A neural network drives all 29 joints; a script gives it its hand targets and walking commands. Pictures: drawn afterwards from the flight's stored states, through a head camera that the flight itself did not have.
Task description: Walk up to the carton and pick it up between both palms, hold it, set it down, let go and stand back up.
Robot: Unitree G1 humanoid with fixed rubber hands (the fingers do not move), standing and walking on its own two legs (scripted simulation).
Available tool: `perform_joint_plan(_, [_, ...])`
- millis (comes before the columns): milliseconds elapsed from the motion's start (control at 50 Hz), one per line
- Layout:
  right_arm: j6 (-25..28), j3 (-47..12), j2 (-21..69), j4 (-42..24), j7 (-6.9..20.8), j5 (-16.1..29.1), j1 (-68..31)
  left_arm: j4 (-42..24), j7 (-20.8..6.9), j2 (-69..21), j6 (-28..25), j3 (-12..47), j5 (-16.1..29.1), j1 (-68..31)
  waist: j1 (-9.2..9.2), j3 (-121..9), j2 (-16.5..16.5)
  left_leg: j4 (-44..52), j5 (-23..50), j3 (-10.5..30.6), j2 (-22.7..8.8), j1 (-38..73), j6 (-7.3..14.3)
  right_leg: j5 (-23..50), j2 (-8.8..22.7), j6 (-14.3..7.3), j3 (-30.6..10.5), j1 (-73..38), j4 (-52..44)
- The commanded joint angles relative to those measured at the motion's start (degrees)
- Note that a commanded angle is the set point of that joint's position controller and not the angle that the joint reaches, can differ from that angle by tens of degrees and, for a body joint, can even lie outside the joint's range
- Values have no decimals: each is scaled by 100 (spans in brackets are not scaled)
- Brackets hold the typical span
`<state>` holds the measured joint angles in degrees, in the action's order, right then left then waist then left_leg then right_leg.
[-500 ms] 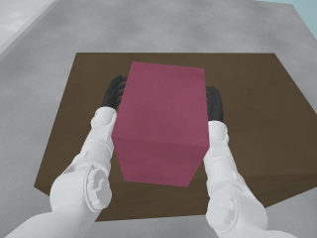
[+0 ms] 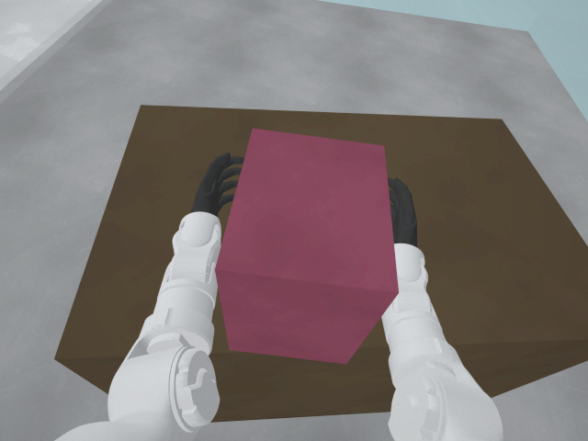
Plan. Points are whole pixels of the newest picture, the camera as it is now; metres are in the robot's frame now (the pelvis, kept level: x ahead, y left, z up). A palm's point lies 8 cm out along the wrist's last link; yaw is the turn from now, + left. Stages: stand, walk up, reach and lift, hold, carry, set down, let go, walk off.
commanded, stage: reach and lift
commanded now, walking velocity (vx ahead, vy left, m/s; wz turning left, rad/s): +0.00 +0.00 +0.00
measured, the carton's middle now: (302, 253) +0.35 +0.01 +0.03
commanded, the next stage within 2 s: none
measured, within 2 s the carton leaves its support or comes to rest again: leaves its support in 1.48 s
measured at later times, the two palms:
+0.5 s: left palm (209, 207) +0.39 +0.15 +0.07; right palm (400, 236) +0.37 -0.13 +0.06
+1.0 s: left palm (209, 207) +0.39 +0.15 +0.07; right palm (400, 235) +0.37 -0.13 +0.06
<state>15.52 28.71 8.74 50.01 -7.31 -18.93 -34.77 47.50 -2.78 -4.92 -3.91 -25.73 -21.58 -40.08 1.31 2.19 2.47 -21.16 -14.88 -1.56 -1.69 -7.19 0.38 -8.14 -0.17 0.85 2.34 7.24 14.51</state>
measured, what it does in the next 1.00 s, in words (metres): stands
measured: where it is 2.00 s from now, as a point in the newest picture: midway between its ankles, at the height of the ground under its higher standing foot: outside the picture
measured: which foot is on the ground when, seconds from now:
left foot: down 0.00-1.00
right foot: down 0.00-1.00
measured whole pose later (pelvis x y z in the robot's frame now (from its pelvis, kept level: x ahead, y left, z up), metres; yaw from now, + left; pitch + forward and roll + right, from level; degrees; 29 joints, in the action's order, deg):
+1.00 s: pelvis +0.00 +0.00 +0.00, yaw +1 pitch +5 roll -2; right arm 19.5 24.5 6.6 54.0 -10.1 -16.0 -34.8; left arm 51.9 -0.3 -2.7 -6.6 -21.3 -17.5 -40.7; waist 0.6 -2.2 2.0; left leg -20.7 -13.4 -1.3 -1.8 -12.4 0.2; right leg -6.5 0.0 0.6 3.9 11.3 12.8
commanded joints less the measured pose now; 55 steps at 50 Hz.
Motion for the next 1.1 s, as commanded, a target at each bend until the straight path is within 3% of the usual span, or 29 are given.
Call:
perform_joint_plan(0, [206,-1966,2985,-19,738,-366,-2835,24,-527,-2570,43,1382,-141,-2365,142,-2194,-502,169,3132,-499,193,-235,-344,2003,-149,-20,299,-1898,317])
perform_joint_plan(800, [285,-2390,2974,-38,546,-82,-3012,80,-509,-2726,-22,1727,130,-2629,27,-2547,-464,263,2855,-402,190,-331,-301,2082,-124,-63,309,-1765,195])
perform_joint_plan(900, [736,-2592,3127,-165,496,-132,-3464,-110,-405,-2938,-447,2045,314,-3084,37,-3250,-443,105,3339,-350,156,-311,-364,2675,-139,-71,344,-1871,348])
perform_joint_plan(1000, [1229,-2678,3225,119,442,-215,-3798,146,-316,-3013,-970,2157,345,-3431,71,-3621,-446,-5,3615,-310,134,-361,-398,3223,-95,-79,331,-1959,471])
perform_joint_plan(1080, [1557,-2616,3229,384,388,-313,-4035,370,-299,-3037,-1325,2127,341,-3775,22,-3650,-305,46,3404,-326,133,-417,-377,3249,-67,-57,319,-1949,454])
